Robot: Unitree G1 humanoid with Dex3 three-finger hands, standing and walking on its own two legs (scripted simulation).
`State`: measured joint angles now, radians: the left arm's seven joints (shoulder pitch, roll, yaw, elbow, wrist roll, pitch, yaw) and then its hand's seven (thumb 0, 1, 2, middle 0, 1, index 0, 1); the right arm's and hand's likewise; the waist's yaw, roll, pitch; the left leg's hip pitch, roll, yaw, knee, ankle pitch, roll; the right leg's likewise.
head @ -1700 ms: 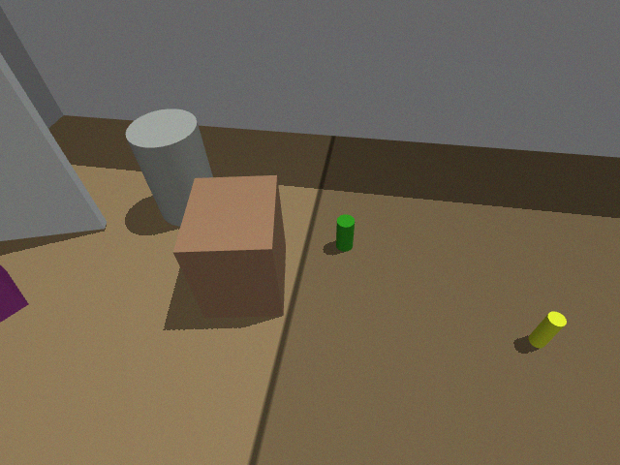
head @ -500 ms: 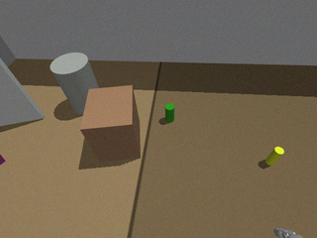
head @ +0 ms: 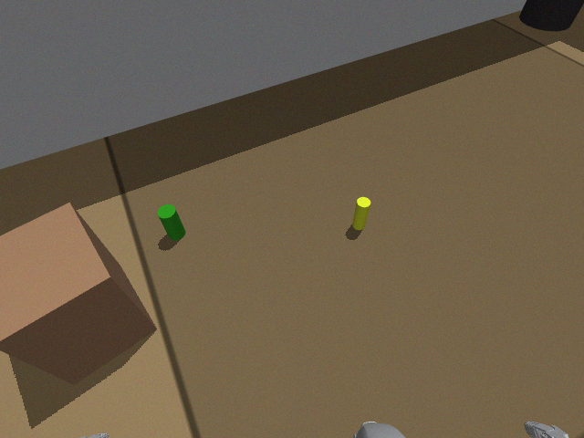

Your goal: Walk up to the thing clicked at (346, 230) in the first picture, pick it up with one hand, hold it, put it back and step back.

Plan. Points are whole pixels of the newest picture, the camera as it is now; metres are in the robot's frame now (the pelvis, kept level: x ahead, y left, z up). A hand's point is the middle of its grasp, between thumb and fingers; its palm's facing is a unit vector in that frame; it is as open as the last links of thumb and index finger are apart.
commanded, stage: walk up
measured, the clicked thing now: (172, 222) +1.01 +0.47 -0.70
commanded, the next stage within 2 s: none
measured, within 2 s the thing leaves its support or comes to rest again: neither
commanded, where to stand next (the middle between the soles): +0.08 -0.05 m, yaw -44 degrees
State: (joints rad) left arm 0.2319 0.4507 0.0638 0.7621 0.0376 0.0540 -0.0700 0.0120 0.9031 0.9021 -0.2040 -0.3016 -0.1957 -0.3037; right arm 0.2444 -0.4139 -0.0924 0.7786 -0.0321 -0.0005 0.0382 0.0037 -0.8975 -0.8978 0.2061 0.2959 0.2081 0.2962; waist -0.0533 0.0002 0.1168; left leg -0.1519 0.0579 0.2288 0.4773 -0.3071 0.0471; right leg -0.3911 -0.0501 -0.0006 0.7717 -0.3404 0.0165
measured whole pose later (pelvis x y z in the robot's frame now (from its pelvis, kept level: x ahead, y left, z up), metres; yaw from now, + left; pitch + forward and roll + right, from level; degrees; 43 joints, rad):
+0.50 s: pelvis +0.06 -0.01 -0.03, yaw -20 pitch -2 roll -1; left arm 0.27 0.40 0.04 0.64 0.03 0.05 -0.02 0.01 0.89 0.90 -0.21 -0.30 -0.20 -0.31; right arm 0.25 -0.39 -0.07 0.73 -0.01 -0.01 -0.01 0.00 -0.90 -0.90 0.21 0.30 0.21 0.30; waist -0.01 -0.02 0.12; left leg -0.41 0.01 0.01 0.72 -0.26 0.02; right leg -0.30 0.11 0.18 0.76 -0.42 -0.01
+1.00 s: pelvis +0.03 -0.03 -0.03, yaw -36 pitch -3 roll +0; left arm 0.34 0.41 0.06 0.79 0.04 0.00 -0.01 0.01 0.90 0.90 -0.21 -0.30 -0.20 -0.30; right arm 0.25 -0.45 -0.07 0.76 -0.01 0.05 0.01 0.01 -0.90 -0.90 0.20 0.30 0.21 0.30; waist 0.00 0.06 0.10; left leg -0.47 0.11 0.04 1.02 -0.51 0.01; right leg -0.33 0.03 0.04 0.78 -0.40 -0.01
